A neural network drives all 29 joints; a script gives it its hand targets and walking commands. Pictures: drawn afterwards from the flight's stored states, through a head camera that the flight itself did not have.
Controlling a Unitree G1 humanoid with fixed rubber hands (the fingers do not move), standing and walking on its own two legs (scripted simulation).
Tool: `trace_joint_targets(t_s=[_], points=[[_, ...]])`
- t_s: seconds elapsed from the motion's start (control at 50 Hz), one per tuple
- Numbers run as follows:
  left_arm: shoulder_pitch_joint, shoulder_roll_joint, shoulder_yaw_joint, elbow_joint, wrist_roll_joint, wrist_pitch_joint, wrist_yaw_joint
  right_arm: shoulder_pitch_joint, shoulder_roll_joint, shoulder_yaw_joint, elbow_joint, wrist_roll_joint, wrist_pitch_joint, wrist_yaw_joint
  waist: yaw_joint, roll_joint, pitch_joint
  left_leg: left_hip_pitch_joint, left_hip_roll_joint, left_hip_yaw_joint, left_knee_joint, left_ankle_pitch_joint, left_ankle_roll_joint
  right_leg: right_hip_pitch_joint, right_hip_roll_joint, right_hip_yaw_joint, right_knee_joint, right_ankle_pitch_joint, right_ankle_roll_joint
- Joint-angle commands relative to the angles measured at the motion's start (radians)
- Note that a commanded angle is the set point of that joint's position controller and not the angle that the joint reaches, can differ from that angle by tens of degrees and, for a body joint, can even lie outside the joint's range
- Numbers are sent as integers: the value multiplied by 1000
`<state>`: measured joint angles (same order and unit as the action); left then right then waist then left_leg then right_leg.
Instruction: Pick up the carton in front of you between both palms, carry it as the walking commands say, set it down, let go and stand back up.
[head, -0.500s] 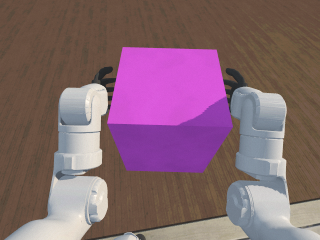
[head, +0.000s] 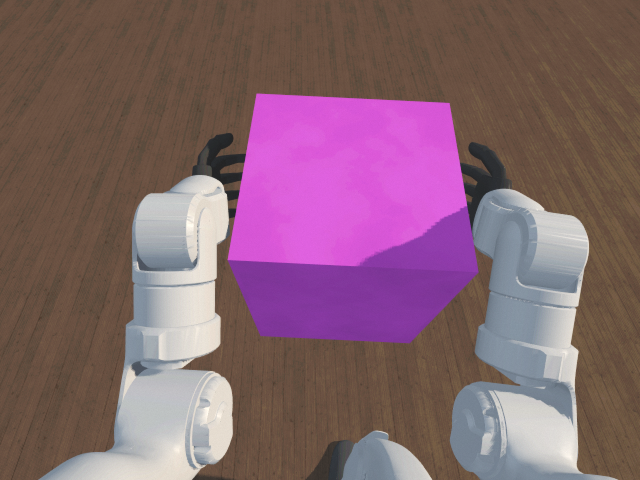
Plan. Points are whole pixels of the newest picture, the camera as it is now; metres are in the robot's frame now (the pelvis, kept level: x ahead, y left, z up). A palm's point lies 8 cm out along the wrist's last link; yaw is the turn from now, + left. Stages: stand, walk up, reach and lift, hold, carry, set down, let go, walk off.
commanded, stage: carry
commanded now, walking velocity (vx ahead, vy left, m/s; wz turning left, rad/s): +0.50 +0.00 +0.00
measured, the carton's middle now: (342, 234) +0.39 +0.01 +0.07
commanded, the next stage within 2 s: none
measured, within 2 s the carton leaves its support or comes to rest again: neither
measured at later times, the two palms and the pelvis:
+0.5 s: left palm out of the picture +0.71 +0.16 +0.21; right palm (475, 9) +0.69 -0.14 +0.21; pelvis +0.32 +0.03 +0.04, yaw -2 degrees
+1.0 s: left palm out of the picture +0.92 +0.14 +0.13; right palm out of the picture +0.93 -0.16 +0.13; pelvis +0.63 -0.01 +0.06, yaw +0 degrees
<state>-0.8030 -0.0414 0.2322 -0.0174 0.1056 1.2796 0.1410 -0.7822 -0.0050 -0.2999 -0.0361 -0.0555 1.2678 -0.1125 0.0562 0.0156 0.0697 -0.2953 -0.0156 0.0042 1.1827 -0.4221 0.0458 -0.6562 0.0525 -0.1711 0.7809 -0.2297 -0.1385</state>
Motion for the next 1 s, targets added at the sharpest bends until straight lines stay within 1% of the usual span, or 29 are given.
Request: trace_joint_targets(t_s=[0.0,0.04,0.08,0.18,0.24,0.32,0.36,0.38,0.4,0.42,0.44,0.46,0.48,0.5,0.52,0.56,0.6,0.64,0.68,0.78,0.82,0.84,0.86,0.88,0.9,0.92,0.94,0.96,0.98], points=[[-715,-1055,-695,-82,-519,-7,-256,-678,1008,671,-35,367,20,232,40,-109,-724,-443,-24,-92,449,2,16,923,-337,679,-289,423,-195],[-824,-1114,-726,-146,-581,-12,-266,-673,997,639,-43,315,12,205,12,-33,-610,-463,16,-68,321,32,31,795,-298,571,-326,320,-129],[-835,-1113,-730,-153,-605,-13,-270,-622,976,620,-26,278,4,186,9,-10,-588,-436,28,-34,177,22,28,756,-290,514,-362,297,-102],[-797,-1042,-687,-103,-588,0,-274,-604,937,633,5,264,8,168,31,-81,-557,-481,50,18,-157,100,-7,800,-294,386,-382,515,-117],[-759,-1000,-645,-21,-560,19,-277,-636,922,644,33,280,27,163,30,-134,-509,-428,34,66,-354,236,-13,771,-246,290,-386,552,-82],[-729,-964,-576,88,-512,38,-277,-695,945,651,95,321,56,174,36,-166,-433,-336,-9,151,-587,365,-5,767,-206,198,-361,650,-36],[-721,-955,-540,126,-490,45,-270,-718,968,637,135,347,68,185,1,-196,-448,-186,-32,186,-694,394,14,761,-200,151,-274,803,10],[-726,-954,-526,141,-483,47,-267,-718,979,626,159,359,70,190,-46,-187,-491,-21,-48,206,-759,430,22,714,-184,103,-162,818,46],[-736,-956,-516,156,-475,50,-264,-723,987,609,178,370,70,197,-92,-134,-553,182,-1,160,-750,420,33,602,-165,76,-23,644,78],[-748,-956,-507,170,-467,52,-261,-714,992,585,200,380,70,204,-118,-3,-616,376,202,-117,-688,472,66,410,-128,72,183,297,101],[-770,-989,-498,185,-469,56,-259,-752,976,570,211,378,64,205,-125,261,-652,596,405,-526,-751,507,243,64,21,120,439,-217,127],[-788,-988,-486,172,-455,53,-252,-746,1024,565,215,397,61,210,-125,246,-621,585,399,-585,-803,393,274,-68,1,191,572,-293,104],[-810,-1008,-483,158,-449,49,-245,-782,1067,572,188,420,55,220,-126,173,-579,533,359,-490,-807,413,243,-101,-35,202,572,-252,87],[-803,-1022,-472,154,-437,43,-236,-818,1111,581,164,445,50,229,-119,67,-557,475,335,-412,-812,454,209,-89,-61,201,527,-186,86],[-779,-1040,-465,158,-424,36,-229,-840,1150,594,145,465,42,237,-111,33,-536,417,321,-350,-826,482,180,-68,-87,198,462,-145,91],[-734,-1064,-469,149,-401,16,-217,-856,1201,613,117,490,25,248,-103,56,-553,392,300,-275,-855,468,149,-22,-98,180,362,-113,107],[-687,-1080,-487,142,-384,-5,-208,-820,1221,624,110,491,7,254,-101,84,-557,411,298,-218,-872,512,153,-30,-97,152,254,-117,123],[-621,-1099,-512,143,-368,-25,-204,-750,1231,636,117,473,-10,258,-98,96,-545,437,287,-161,-881,578,148,-38,-97,123,121,-83,138],[-555,-1120,-547,132,-363,-46,-208,-661,1236,650,122,445,-28,262,-89,110,-520,449,262,-90,-877,670,122,-15,-91,85,-29,-7,145],[-436,-1167,-665,2,-397,-82,-232,-432,1205,700,36,365,-67,260,-87,150,-486,493,204,64,-817,928,60,126,-38,-12,-313,201,143],[-360,-1163,-708,-75,-402,-86,-243,-307,1168,731,-35,324,-74,247,-67,134,-534,443,171,138,-656,1017,16,365,-2,-73,-443,289,123],[-297,-1152,-721,-90,-398,-87,-250,-241,1152,751,-60,313,-76,245,-55,111,-579,320,160,160,-544,923,-18,575,-36,-51,-447,302,100],[-212,-1142,-726,-102,-392,-89,-258,-208,1126,770,-93,309,-76,246,-26,26,-628,137,147,149,-372,627,-40,789,-191,143,-401,334,69],[-170,-1094,-722,-110,-362,-98,-261,-183,1158,795,-117,317,-67,253,-21,-218,-715,-198,43,122,-125,261,-71,1090,-421,512,-347,479,-95],[-103,-1102,-744,-127,-367,-101,-267,-142,1145,808,-148,318,-70,261,-14,-285,-675,-422,-21,64,38,-88,-68,1134,-468,646,-403,504,-173],[-102,-1108,-770,-196,-380,-104,-273,-121,1156,828,-167,318,-78,264,-15,-217,-633,-487,34,-1,108,-98,-47,1099,-466,576,-407,519,-157],[-95,-1124,-795,-252,-392,-109,-279,-97,1155,843,-201,319,-88,264,-15,-111,-603,-490,72,-22,57,-48,-37,1037,-442,508,-422,503,-111],[-88,-1123,-817,-309,-401,-114,-284,-55,1153,860,-231,316,-98,262,-23,-62,-552,-463,100,-19,-46,13,-41,954,-416,435,-457,462,-59],[-63,-1112,-837,-347,-405,-119,-289,-12,1143,875,-260,308,-107,259,-29,-71,-530,-409,111,-7,-155,43,-48,884,-395,374,-493,393,-22]])
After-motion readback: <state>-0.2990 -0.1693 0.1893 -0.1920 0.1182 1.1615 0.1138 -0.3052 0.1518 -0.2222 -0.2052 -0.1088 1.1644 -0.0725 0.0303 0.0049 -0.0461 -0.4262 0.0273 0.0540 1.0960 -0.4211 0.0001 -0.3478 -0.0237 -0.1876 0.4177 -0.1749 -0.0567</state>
